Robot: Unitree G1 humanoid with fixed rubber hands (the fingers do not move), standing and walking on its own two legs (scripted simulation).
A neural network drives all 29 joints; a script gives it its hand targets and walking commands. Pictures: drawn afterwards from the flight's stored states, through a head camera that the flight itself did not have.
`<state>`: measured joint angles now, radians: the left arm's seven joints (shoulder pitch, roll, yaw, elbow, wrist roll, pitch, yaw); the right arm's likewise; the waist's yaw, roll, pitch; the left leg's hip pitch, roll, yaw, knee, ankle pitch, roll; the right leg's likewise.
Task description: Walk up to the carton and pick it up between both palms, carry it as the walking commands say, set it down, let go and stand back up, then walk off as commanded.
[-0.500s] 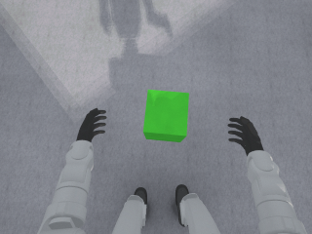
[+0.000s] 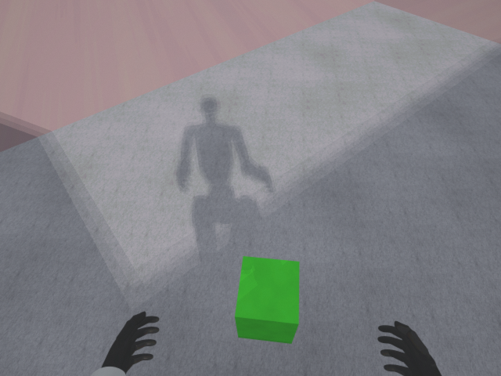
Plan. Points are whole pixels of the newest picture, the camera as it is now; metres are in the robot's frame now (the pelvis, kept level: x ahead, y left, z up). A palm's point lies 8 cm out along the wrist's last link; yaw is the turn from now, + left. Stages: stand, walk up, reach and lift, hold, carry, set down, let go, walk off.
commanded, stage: let go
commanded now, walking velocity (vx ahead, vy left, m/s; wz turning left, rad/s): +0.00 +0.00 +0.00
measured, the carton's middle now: (267, 300) +0.47 -0.02 -0.65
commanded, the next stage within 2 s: stand in 0.34 s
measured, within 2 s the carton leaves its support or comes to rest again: neither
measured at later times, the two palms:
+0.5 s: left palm out of the picture +0.13 +0.28 -0.08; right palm out of the picture +0.14 -0.27 -0.08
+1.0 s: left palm out of the picture +0.12 +0.29 -0.09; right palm out of the picture +0.13 -0.29 -0.10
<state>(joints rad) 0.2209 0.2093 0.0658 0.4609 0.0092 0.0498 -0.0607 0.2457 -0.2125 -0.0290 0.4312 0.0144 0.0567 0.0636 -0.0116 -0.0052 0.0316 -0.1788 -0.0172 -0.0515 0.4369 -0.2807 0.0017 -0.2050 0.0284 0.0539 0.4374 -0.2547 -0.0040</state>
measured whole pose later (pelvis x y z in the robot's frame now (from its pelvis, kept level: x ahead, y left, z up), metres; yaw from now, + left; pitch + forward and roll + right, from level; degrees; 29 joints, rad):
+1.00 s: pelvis +0.01 +0.00 +0.00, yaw +0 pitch -1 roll +0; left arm 0.17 0.33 0.03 0.83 0.03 0.01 0.03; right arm 0.17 -0.35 -0.02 0.83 -0.03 0.01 -0.03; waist 0.00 0.01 0.01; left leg -0.13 -0.02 -0.06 0.45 -0.30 0.00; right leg -0.15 0.03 0.05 0.45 -0.28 0.00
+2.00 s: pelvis -0.02 +0.00 +0.01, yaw +0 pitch -2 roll +0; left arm 0.13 0.38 0.01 1.02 0.02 -0.01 0.01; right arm 0.14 -0.39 0.00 1.00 -0.02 -0.01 -0.02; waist 0.00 0.01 0.03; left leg -0.09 -0.02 -0.06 0.35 -0.22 0.00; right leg -0.12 0.02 0.05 0.36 -0.20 0.00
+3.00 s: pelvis -0.01 +0.13 +0.00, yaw -19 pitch +0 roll +0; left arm 0.18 0.30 0.05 0.95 0.03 0.08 0.03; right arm 0.26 -0.24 0.01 0.91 -0.05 0.05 -0.05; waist -0.02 -0.03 0.05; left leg -0.17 -0.02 0.23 0.45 -0.30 0.10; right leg -0.41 -0.04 -0.06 1.02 -0.51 0.05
